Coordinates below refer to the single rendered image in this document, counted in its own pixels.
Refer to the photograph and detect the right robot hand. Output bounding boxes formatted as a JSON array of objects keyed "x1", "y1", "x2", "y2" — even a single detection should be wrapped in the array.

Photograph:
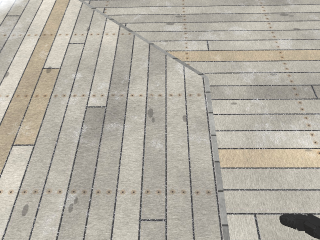
[{"x1": 279, "y1": 213, "x2": 320, "y2": 240}]

